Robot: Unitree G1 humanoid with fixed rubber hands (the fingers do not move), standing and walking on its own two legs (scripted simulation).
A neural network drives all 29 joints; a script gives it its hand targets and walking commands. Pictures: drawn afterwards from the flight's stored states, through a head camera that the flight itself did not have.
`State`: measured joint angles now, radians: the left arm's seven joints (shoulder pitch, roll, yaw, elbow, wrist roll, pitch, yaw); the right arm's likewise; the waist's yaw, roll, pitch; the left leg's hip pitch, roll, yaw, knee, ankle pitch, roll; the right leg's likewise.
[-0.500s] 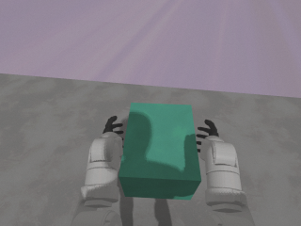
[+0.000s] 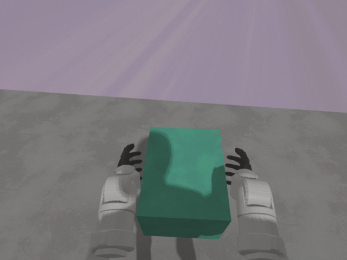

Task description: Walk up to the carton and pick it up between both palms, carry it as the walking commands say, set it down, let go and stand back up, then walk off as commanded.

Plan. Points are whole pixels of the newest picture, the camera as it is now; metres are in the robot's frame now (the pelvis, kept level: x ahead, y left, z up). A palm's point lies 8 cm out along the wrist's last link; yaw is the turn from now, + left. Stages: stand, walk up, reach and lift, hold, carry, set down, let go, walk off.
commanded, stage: carry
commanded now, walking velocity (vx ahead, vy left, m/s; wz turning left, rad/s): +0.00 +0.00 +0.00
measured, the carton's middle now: (183, 180) +0.36 +0.00 -0.02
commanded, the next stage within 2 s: hold in 1.48 s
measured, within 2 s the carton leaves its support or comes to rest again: neither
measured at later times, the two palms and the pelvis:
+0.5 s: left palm (118, 175) +0.30 +0.15 +0.08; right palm (238, 177) +0.31 -0.13 +0.07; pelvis +0.00 +0.01 +0.00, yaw +0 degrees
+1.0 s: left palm (124, 165) +0.33 +0.14 +0.08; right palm (241, 170) +0.32 -0.14 +0.08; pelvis +0.00 +0.01 +0.00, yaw +0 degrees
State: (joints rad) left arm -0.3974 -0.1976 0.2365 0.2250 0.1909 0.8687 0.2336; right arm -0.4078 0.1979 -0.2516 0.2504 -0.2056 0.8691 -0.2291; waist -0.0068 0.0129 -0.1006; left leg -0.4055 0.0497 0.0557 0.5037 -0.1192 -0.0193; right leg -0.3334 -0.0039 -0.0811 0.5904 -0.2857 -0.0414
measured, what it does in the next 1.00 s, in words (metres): stands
